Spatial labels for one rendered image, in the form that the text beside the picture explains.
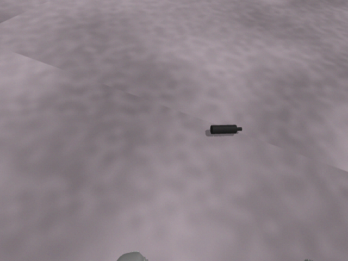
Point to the bottle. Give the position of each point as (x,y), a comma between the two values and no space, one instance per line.
(224,129)

